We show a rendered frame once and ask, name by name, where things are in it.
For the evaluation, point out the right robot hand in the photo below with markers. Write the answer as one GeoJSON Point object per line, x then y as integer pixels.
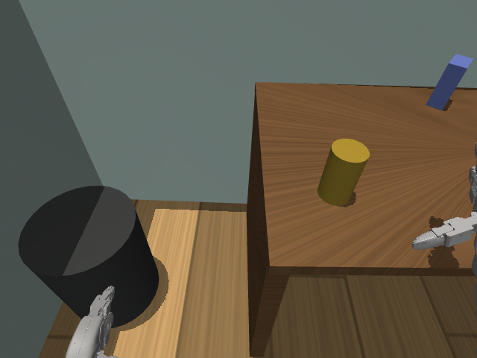
{"type": "Point", "coordinates": [456, 230]}

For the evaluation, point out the desk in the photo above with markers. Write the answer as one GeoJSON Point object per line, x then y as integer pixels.
{"type": "Point", "coordinates": [416, 177]}

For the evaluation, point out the left robot hand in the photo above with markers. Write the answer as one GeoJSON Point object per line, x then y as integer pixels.
{"type": "Point", "coordinates": [93, 331]}

